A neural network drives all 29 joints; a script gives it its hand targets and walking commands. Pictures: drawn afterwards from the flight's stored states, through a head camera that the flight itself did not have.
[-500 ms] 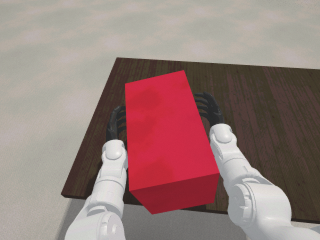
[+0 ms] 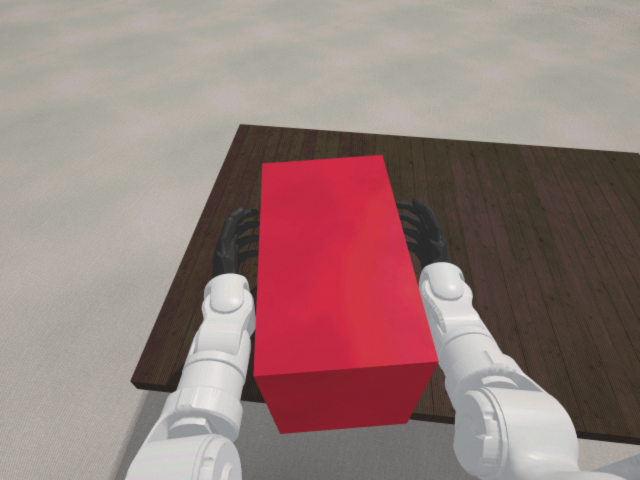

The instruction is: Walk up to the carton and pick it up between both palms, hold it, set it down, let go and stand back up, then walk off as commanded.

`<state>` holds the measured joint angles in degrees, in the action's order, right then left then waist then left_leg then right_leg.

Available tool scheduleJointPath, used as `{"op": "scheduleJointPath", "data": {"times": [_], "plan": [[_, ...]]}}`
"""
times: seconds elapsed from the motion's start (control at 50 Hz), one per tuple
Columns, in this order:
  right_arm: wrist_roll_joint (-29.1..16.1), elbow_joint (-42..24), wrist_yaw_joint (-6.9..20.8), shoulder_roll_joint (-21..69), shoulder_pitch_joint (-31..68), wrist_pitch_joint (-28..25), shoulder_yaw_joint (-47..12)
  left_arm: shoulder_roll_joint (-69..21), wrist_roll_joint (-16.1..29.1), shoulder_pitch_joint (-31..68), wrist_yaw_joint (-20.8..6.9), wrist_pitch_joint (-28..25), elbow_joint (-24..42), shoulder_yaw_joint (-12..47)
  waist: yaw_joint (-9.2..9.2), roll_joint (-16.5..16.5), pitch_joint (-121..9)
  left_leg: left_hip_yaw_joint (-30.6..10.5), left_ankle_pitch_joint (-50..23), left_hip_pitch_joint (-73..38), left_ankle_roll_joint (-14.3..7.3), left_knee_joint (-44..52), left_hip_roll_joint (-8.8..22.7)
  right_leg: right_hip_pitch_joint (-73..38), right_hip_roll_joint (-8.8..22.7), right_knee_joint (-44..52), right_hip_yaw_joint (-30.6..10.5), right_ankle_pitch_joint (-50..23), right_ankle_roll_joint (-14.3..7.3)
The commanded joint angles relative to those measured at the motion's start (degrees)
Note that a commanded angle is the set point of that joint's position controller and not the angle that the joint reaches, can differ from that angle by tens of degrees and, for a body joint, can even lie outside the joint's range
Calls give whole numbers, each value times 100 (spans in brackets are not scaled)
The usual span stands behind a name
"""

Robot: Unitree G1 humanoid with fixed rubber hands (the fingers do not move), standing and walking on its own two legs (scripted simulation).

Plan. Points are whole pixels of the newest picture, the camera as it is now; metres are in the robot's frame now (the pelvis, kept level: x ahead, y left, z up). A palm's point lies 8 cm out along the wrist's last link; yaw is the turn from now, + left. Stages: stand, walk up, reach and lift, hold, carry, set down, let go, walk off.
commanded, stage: reach and lift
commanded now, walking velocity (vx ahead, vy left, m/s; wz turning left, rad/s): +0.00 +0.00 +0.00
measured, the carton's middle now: (332, 290) +0.38 +0.02 +0.01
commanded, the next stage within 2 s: none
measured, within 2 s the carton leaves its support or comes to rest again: neither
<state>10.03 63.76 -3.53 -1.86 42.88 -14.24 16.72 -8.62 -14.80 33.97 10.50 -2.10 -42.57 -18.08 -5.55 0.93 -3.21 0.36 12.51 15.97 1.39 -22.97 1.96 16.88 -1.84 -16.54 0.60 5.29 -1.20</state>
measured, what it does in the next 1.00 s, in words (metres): stands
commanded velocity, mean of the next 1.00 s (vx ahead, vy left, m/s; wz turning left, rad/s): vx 0.00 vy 0.00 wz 0.00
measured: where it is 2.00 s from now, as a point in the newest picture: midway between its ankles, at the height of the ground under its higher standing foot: outside the picture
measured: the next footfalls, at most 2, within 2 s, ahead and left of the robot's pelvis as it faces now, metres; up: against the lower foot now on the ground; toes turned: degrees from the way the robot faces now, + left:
none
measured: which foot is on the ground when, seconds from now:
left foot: down 0.00-1.00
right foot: down 0.00-1.00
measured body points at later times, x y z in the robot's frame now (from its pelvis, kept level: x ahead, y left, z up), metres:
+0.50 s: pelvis -0.01 +0.00 +0.00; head -0.01 +0.01 +0.45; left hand +0.38 +0.16 +0.12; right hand +0.41 -0.11 +0.11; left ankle -0.02 +0.12 -0.75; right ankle +0.03 -0.11 -0.75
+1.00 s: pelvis -0.02 +0.00 +0.00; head -0.07 +0.03 +0.45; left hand +0.36 +0.16 +0.17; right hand +0.38 -0.11 +0.16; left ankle -0.02 +0.12 -0.75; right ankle +0.03 -0.11 -0.75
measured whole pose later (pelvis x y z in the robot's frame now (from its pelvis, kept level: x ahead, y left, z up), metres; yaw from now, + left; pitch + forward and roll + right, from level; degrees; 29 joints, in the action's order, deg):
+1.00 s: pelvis -0.02 +0.00 +0.00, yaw +0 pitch -4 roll -1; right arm 1.6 47.9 -8.5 0.6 42.7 10.8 12.7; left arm -5.7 -17.7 39.7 4.6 24.3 -28.9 -15.9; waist -1.6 -2.2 -3.2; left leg 0.3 12.3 6.5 0.5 -23.0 1.9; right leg 6.6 -1.8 -14.9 0.6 4.2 -0.6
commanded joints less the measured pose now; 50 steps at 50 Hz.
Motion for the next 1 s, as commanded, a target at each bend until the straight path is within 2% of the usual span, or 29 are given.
{"op": "scheduleJointPath", "data": {"times": [0.0, 0.08, 0.14, 0.2, 0.22, 0.28, 0.38, 0.42, 0.44, 0.46, 0.48, 0.52, 0.56, 0.62, 0.68, 0.72, 0.76, 0.84, 0.9, 0.98], "plan": [[-187, -1067, 483, 3667, 2975, 90, -1893, -3512, 159, 3505, -627, -59, 845, 2496, 506, -123, -2756, 152, -2316, -727, 174, 343, -105, -2397, -170, -23, 378, -1443, -38], [-168, -1043, 506, 3661, 3156, 451, -1733, -3259, 157, 3657, -679, 292, 618, 2213, 491, -334, -2219, 178, -1273, -422, 7, 626, -130, -2379, -65, 63, 313, -640, 15], [-187, -1213, 543, 3705, 3375, 611, -1637, -3219, 170, 3821, -728, 500, 657, 2130, 498, -365, -2171, 200, -895, -278, -55, 742, -154, -2446, 1, 36, 297, -394, 58], [-266, -1488, 559, 3746, 3722, 680, -1650, -3263, 188, 3934, -750, 662, 640, 2127, 487, -326, -2279, 179, -787, -201, -83, 761, -182, -2506, 28, 7, 271, -329, 87], [-305, -1538, 548, 3808, 3698, 713, -1681, -3286, 238, 3997, -747, 698, 736, 2209, 559, -334, -2384, 175, -837, -240, -70, 747, -182, -2519, 16, -7, 288, -435, 92], [-338, -1755, 497, 3902, 3896, 810, -1726, -3200, 226, 4034, -794, 818, 657, 2147, 573, -414, -2424, 193, -662, -150, -134, 752, -240, -2610, 67, 6, 242, -401, 148], [-653, -2131, 385, 3921, 3857, 971, -2080, -3471, 349, 3773, -831, 1064, 937, 2530, 696, -166, -2817, 88, -1302, -443, -27, 591, -289, -2824, 2, -42, 275, -1050, 157], [-758, -2250, 311, 3931, 3799, 1100, -2204, -3492, 390, 3678, -882, 1203, 1074, 2561, 710, -156, -2772, 72, -1465, -498, -19, 564, -315, -2946, 1, -44, 249, -1206, 173], [-794, -2322, 275, 3910, 3767, 1161, -2253, -3464, 401, 3626, -905, 1280, 1155, 2600, 779, -155, -2718, 31, -1524, -513, -21, 563, -324, -3012, 0, -35, 252, -1289, 188], [-915, -2630, 227, 3932, 3755, 1205, -2478, -3466, 450, 3399, -944, 1371, 1262, 2654, 736, -203, -2832, 38, -1727, -577, -25, 491, -354, -3217, -5, -70, 240, -1599, 218], [-899, -2564, 168, 3924, 3675, 1309, -2437, -3425, 418, 3372, -986, 1461, 1224, 2651, 820, -176, -2669, 2, -1596, -573, -12, 515, -374, -3189, 10, -38, 239, -1440, 244], [-1009, -2827, 103, 3922, 3671, 1419, -2541, -3435, 408, 3190, -1073, 1625, 1299, 2634, 899, -269, -2587, -38, -1751, -614, -24, 491, -389, -3304, -18, -54, 239, -1619, 271], [-1157, -3050, 48, 3933, 3709, 1516, -2668, -3465, 424, 3135, -1155, 1751, 1497, 2644, 930, -272, -2547, -76, -1852, -701, -17, 455, -409, -3363, -38, -70, 214, -1711, 291], [-1229, -2905, 34, 3783, 3590, 1715, -2594, -3326, 282, 3045, -1276, 1982, 1496, 2470, 970, -127, -2218, -88, -1670, -732, 12, 507, -419, -3280, -44, -31, 227, -1430, 302], [-1302, -2794, 44, 3682, 3444, 1894, -2538, -3249, 169, 3066, -1380, 2195, 1625, 2299, 999, -140, -1823, -90, -1555, -718, -3, 570, -392, -3196, -70, -18, 244, -1223, 288], [-1337, -2945, 49, 3714, 3631, 1909, -2592, -3257, 200, 3213, -1440, 2276, 1804, 2326, 1000, -114, -1850, -54, -1527, -770, 0, 561, -400, -3180, -63, -29, 263, -1208, 294], [-1336, -2901, 80, 3679, 3833, 1924, -2490, -3268, 169, 3415, -1454, 2357, 1766, 2325, 1013, -5, -1697, -56, -1265, -748, 8, 602, -398, -2976, -81, 17, 294, -799, 263], [-1280, -2899, 109, 3606, 3950, 1955, -2265, -3178, 180, 3700, -1517, 2511, 1810, 2307, 1090, 103, -1571, 16, -921, -700, -21, 626, -409, -2844, -55, 50, 315, -448, 247], [-1183, -2910, 142, 3564, 4128, 1992, -2107, -3056, 158, 3871, -1583, 2618, 1642, 2161, 1098, -25, -1447, 57, -490, -584, -100, 714, -415, -2785, -18, 80, 334, -61, 256], [-1234, -3221, 112, 3592, 4250, 2008, -2195, -3045, 198, 3831, -1651, 2751, 1723, 2151, 1098, -113, -1511, 93, -453, -575, -156, 707, -437, -2880, -10, 69, 331, -104, 265]]}}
